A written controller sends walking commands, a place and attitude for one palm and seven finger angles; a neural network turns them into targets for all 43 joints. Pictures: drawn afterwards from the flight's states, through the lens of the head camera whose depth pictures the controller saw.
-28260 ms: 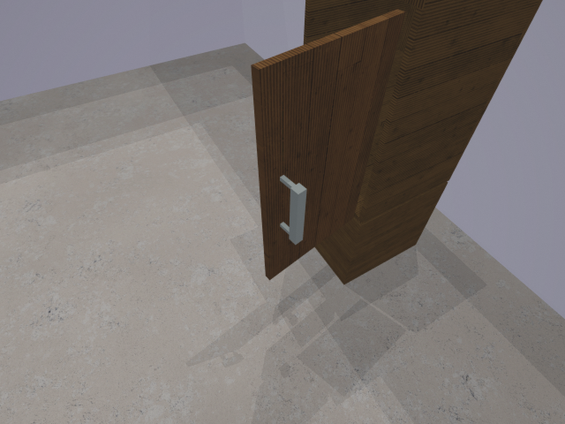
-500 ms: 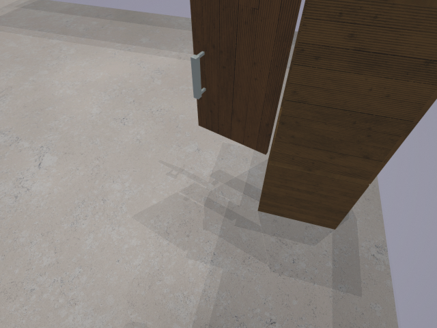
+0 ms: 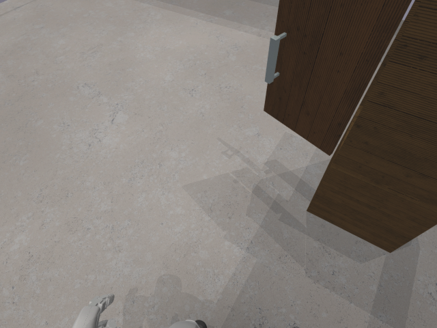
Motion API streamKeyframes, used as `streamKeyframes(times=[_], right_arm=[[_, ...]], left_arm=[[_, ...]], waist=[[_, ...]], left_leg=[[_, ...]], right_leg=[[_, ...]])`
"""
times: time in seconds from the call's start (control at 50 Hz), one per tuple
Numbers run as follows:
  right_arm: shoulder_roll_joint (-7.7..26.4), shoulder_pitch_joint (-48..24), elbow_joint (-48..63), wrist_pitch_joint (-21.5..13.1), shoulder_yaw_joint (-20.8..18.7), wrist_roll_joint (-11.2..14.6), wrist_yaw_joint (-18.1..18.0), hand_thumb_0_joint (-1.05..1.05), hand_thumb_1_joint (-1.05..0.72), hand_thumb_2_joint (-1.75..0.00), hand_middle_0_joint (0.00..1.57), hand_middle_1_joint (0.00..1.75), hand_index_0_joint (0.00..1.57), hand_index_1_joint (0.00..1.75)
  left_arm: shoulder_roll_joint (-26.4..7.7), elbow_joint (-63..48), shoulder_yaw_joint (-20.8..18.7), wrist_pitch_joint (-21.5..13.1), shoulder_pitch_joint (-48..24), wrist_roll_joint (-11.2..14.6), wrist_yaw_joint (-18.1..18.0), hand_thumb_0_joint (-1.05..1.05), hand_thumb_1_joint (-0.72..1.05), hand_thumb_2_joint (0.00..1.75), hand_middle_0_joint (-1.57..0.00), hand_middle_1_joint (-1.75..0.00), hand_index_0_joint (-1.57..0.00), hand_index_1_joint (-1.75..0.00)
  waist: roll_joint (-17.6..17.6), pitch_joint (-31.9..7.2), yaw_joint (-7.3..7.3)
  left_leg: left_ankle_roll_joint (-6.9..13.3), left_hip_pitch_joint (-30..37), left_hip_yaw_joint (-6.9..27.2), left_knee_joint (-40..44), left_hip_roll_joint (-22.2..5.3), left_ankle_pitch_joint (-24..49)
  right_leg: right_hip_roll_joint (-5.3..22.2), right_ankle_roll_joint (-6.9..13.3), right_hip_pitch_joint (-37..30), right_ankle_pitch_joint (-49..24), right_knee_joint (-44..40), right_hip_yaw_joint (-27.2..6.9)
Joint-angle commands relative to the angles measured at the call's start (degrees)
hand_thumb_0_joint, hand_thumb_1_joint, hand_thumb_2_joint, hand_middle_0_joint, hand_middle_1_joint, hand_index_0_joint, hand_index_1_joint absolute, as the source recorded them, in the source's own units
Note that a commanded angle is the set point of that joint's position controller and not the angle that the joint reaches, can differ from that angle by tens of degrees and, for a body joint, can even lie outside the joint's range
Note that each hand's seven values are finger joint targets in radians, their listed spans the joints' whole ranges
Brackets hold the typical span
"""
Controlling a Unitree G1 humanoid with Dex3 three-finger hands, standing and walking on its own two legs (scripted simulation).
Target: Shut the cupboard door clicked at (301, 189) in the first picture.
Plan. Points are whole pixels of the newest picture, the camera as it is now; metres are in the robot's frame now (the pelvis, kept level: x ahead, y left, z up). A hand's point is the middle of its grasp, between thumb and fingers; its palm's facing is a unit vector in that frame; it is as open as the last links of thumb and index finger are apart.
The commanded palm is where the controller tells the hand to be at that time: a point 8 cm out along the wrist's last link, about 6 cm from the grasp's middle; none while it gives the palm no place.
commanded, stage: walk to a spot facing it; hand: left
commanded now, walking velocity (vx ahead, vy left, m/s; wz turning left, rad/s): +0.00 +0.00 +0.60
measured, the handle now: (276, 58) +0.92 -0.17 -0.06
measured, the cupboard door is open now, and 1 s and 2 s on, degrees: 74 74 74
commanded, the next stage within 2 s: turn to face it in 1.80 s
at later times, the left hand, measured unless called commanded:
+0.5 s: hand out of the picture -0.04 +0.21 -0.17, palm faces +0.39 -0.87 -0.29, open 7.4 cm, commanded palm none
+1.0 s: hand out of the picture -0.03 +0.12 -0.15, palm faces +0.70 -0.68 -0.21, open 7.4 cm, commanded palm none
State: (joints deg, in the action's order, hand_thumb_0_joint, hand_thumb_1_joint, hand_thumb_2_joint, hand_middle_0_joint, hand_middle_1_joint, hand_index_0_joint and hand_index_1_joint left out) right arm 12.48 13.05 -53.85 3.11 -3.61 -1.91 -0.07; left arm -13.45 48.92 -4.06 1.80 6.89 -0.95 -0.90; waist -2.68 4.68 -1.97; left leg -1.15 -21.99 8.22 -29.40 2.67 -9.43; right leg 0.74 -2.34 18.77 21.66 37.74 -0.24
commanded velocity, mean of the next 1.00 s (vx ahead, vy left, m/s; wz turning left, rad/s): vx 0.18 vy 0.00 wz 0.60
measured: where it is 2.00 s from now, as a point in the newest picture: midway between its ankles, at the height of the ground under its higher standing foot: (172, 283)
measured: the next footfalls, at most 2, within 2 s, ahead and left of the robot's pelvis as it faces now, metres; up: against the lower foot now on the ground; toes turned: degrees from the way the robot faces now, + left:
right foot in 0.02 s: +0.03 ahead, -0.13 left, +0.00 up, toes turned +1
left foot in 0.38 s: +0.00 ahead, +0.12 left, +0.00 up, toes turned +21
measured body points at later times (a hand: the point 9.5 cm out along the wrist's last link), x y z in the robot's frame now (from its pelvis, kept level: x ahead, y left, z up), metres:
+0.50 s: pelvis +0.01 -0.02 -0.01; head +0.06 +0.01 +0.44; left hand -0.06 +0.25 -0.15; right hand +0.21 -0.21 -0.14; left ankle -0.04 +0.10 -0.73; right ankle +0.00 -0.15 -0.68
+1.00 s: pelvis +0.11 +0.00 +0.01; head +0.16 +0.03 +0.45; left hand -0.06 +0.16 -0.14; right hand +0.35 -0.11 -0.14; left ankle +0.08 +0.16 -0.68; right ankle +0.10 -0.14 -0.73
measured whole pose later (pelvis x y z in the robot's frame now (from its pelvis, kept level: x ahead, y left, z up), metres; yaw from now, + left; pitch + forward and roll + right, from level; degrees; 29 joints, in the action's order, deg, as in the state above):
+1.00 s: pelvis +0.11 +0.00 +0.01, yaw +42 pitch +1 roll +1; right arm 13.0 7.3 -52.7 2.7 -3.7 -1.9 3.6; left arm -8.5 56.0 -2.7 -3.3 21.3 -1.8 -0.1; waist 0.1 6.1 1.1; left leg -0.3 -31.8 -5.3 -47.8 -3.6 -15.5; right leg 7.3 -2.0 0.7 20.3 21.6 19.2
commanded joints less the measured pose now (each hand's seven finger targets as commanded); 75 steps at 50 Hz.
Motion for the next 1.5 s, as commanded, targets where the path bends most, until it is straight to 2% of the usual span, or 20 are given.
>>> streamKeyframes(times=[0.0, 0.08, 0.26, 0.32, 0.34, 0.36, 0.38, 0.6, 0.62, 0.64, 0.68, 0.78, 0.96, 1.04, 1.06, 1.08, 1.1, 1.2, 1.44, 1.48], right_arm=[[5.0, -3.2, 7.5, -0.7, -2.9, 1.0, 0.3, 0.00, -0.90, -0.90, 0.20, 0.30, 0.20, 0.30], [5.3, -0.6, 5.6, 0.2, -2.8, 0.5, 1.6, 0.00, -0.90, -0.90, 0.20, 0.30, 0.20, 0.30], [4.0, -8.9, 8.6, -0.5, -0.6, 1.2, 1.8, 0.00, -0.90, -0.90, 0.20, 0.30, 0.20, 0.30], [6.1, -4.1, 7.5, -1.0, -0.9, 1.1, 1.6, 0.00, -0.90, -0.90, 0.20, 0.30, 0.20, 0.30], [9.5, -0.3, 6.4, -1.6, -1.7, 0.7, 1.6, 0.00, -0.90, -0.90, 0.20, 0.30, 0.20, 0.30], [16.2, 3.3, 5.9, -1.9, -3.4, 0.2, 1.1, 0.00, -0.90, -0.90, 0.20, 0.30, 0.20, 0.30], [17.4, 6.4, 4.7, -1.2, -3.5, 0.5, 0.8, 0.00, -0.90, -0.90, 0.20, 0.30, 0.20, 0.30], [13.0, -7.9, 8.1, -1.7, -2.2, 0.1, 0.1, 0.00, -0.90, -0.90, 0.20, 0.30, 0.20, 0.30], [10.7, -9.5, 9.0, -1.8, -1.9, 0.6, 0.3, 0.00, -0.90, -0.90, 0.20, 0.30, 0.20, 0.30], [5.0, -9.2, 10.5, -2.3, -0.7, 1.2, 0.5, 0.00, -0.90, -0.90, 0.20, 0.30, 0.20, 0.30], [6.5, -10.5, 11.2, -2.4, -1.6, 0.0, 1.3, 0.00, -0.90, -0.90, 0.20, 0.30, 0.20, 0.30], [3.6, -6.9, 6.9, -1.7, -1.1, 0.3, 3.4, 0.00, -0.90, -0.90, 0.20, 0.30, 0.20, 0.30], [1.2, -14.4, 8.8, -2.9, 0.4, 0.3, 4.3, 0.00, -0.90, -0.90, 0.20, 0.30, 0.20, 0.30], [5.3, -0.1, 5.7, -3.8, -0.8, -0.2, 3.1, 0.00, -0.90, -0.90, 0.20, 0.30, 0.20, 0.30], [10.6, 8.1, 4.0, -4.1, -2.3, -0.6, 2.2, 0.00, -0.90, -0.90, 0.20, 0.30, 0.20, 0.30], [18.5, 14.0, 2.7, -4.4, -4.1, -0.6, 1.4, 0.00, -0.90, -0.90, 0.20, 0.30, 0.20, 0.30], [19.6, 16.0, 1.5, -4.2, -4.0, 0.4, 0.8, 0.00, -0.90, -0.90, 0.20, 0.30, 0.20, 0.30], [8.9, 0.2, 4.9, -6.1, -0.5, 0.0, -0.5, 0.00, -0.90, -0.90, 0.20, 0.30, 0.20, 0.30], [9.0, 1.1, 2.1, -5.7, -1.8, 0.4, 0.1, 0.00, -0.90, -0.90, 0.20, 0.30, 0.20, 0.30], [5.1, 1.2, 2.8, -6.0, -1.2, 1.5, 0.6, 0.00, -0.90, -0.90, 0.20, 0.30, 0.20, 0.30]], left_arm=[[-14.6, -2.9, -3.2, -1.3, 9.1, -1.5, -1.3, 0.00, 0.90, 0.90, -0.20, -0.30, -0.20, -0.30], [-7.4, -4.7, -1.4, -2.3, -0.3, -0.9, -1.4, 0.00, 0.90, 0.90, -0.20, -0.30, -0.20, -0.30], [-11.3, -0.9, -3.0, -2.2, 11.6, -1.1, -1.3, 0.00, 0.90, 0.90, -0.20, -0.30, -0.20, -0.30], [-11.4, -0.9, -3.1, -2.0, 9.7, -0.6, -1.0, 0.00, 0.90, 0.90, -0.20, -0.30, -0.20, -0.30], [-10.4, -1.6, -2.9, -1.7, 10.0, -0.1, -0.7, 0.00, 0.90, 0.90, -0.20, -0.30, -0.20, -0.30], [-6.4, -3.9, -1.8, -1.5, 9.6, 0.3, -0.2, 0.00, 0.90, 0.90, -0.20, -0.30, -0.20, -0.30], [-6.0, -6.4, -1.0, -1.0, 5.6, -0.4, -0.6, 0.00, 0.90, 0.90, -0.20, -0.30, -0.20, -0.30], [-5.9, -0.8, -2.0, -1.9, 14.6, -0.8, 2.4, 0.00, 0.90, 0.90, -0.20, -0.30, -0.20, -0.30], [-8.8, 0.5, -2.7, -2.6, 20.8, -1.3, 2.1, 0.00, 0.90, 0.90, -0.20, -0.30, -0.20, -0.30], [-13.9, 0.7, -3.6, -3.3, 23.9, -2.1, 1.1, 0.00, 0.90, 0.90, -0.20, -0.30, -0.20, -0.30], [-13.1, -0.9, -3.1, -3.9, 17.4, -0.9, 0.2, 0.00, 0.90, 0.90, -0.20, -0.30, -0.20, -0.30], [-5.7, 0.2, -1.4, -6.1, 11.5, -0.8, 0.0, 0.00, 0.90, 0.90, -0.20, -0.30, -0.20, -0.30], [-7.0, 5.2, -1.8, -6.1, 19.5, -0.8, -0.1, 0.00, 0.90, 0.90, -0.20, -0.30, -0.20, -0.30], [-9.7, 4.4, -2.3, -5.7, 16.0, -0.2, 0.2, 0.00, 0.90, 0.90, -0.20, -0.30, -0.20, -0.30], [-8.1, 3.0, -2.3, -5.6, 15.9, 0.0, 0.9, 0.00, 0.90, 0.90, -0.20, -0.30, -0.20, -0.30], [-5.0, -0.8, -1.5, -5.4, 13.0, 0.5, 1.9, 0.00, 0.90, 0.90, -0.20, -0.30, -0.20, -0.30], [-6.0, -4.0, -1.3, -5.2, 6.3, 0.2, 1.4, 0.00, 0.90, 0.90, -0.20, -0.30, -0.20, -0.30], [-2.4, -0.1, -1.9, -3.3, 9.6, -0.9, 2.0, 0.00, 0.90, 0.90, -0.20, -0.30, -0.20, -0.30], [-3.7, -3.8, -1.7, -3.7, 4.6, -0.8, 2.7, 0.00, 0.90, 0.90, -0.20, -0.30, -0.20, -0.30], [-10.6, -0.5, -3.4, -5.0, 17.5, -1.3, 1.8, 0.00, 0.90, 0.90, -0.20, -0.30, -0.20, -0.30]], waist=[[17.9, -4.0, 4.89], [12.2, -1.4, -1.21], [15.1, -6.3, 4.88], [12.8, -8.2, 1.67], [4.4, -11.2, -0.52], [-13.8, -13.4, -2.35], [-11.7, -11.8, -3.88], [-4.7, -2.9, 5.48], [4.3, -4.0, 8.81], [23.7, -4.9, 10.51], [17.0, -0.1, 5.96], [11.3, 0.5, 1.64], [11.7, -0.5, 5.12], [8.9, -8.0, -2.91], [0.2, -14.2, -7.06], [-14.1, -16.7, -8.60], [-5.0, -15.9, -9.18], [-5.7, -3.3, 0.57], [-2.7, -3.3, 3.30], [11.9, -10.2, 9.26]], left_leg=[[-1.4, -15.9, -4.0, -24.5, 4.1, -22.8], [-2.1, -12.3, -5.2, -42.2, -2.9, -14.2], [-1.4, -4.3, -13.1, -13.7, -2.8, -16.9], [-0.2, 7.7, -13.6, 1.1, -2.4, -5.9], [1.6, 19.3, -8.9, 5.9, -7.1, 9.5], [9.8, 29.7, 11.1, 5.4, -23.1, 35.4], [15.1, 27.0, 12.2, 5.7, -27.5, 39.7], [7.5, -6.7, 7.1, 6.8, -9.7, -29.3], [5.1, -15.4, 2.5, -4.5, -3.9, -30.3], [1.3, -25.4, -6.8, -25.4, 2.8, -28.7], [1.4, -25.7, -1.3, -44.0, -3.1, -21.1], [-0.8, -17.9, -8.2, -37.3, -7.0, -5.9], [2.2, -14.4, -15.4, -12.7, -6.0, -6.7], [5.6, 12.6, -19.4, -2.9, 0.0, -5.7], [8.8, 29.1, -9.1, 0.3, -6.9, -5.3], [16.8, 38.9, 19.7, 6.0, -25.0, 2.0], [19.2, 36.0, 24.0, 9.9, -29.3, 2.5], [11.9, 7.8, 5.8, 15.8, -17.6, -8.5], [9.9, 4.9, 1.9, 8.6, -12.3, -1.4], [4.8, -9.5, -5.2, -14.3, -3.9, -9.7]], right_leg=[[26.6, 11.4, -10.8, 5.3, -28.3, -25.8], [17.3, 10.7, -5.0, -22.3, -18.5, -4.6], [19.4, 9.4, -20.3, -49.0, -10.0, 2.7], [18.2, 5.9, -15.1, -43.6, -2.8, 6.9], [16.1, 2.9, -6.3, -32.6, 5.9, 9.8], [7.7, -1.5, 10.8, 5.8, 18.3, 11.4], [6.2, -0.9, 13.9, 17.5, 23.7, 5.6], [-0.5, -0.8, -12.1, -1.3, -3.7, 8.0], [3.8, 0.3, -21.5, 6.0, -13.2, 1.6], [21.7, 5.7, -25.7, 21.3, -26.8, -21.9], [28.1, 10.6, -12.4, 27.7, -32.4, -32.9], [18.3, 6.8, -11.4, -10.6, -26.8, 2.5], [21.1, 6.2, -25.2, -35.7, -20.4, 13.5], [19.4, 3.9, -15.5, -44.8, 1.6, 19.3], [16.4, 1.7, -2.6, -29.9, 17.5, 19.0], [6.8, -1.2, 18.4, 11.4, 35.9, 14.6], [7.0, 0.1, 23.1, 12.5, 40.2, 5.4], [9.6, -0.3, 14.8, -1.2, 29.6, 1.2], [1.7, -1.4, -4.2, -12.4, -4.5, 5.9], [14.3, 2.8, -28.9, -7.9, -15.8, -8.0]])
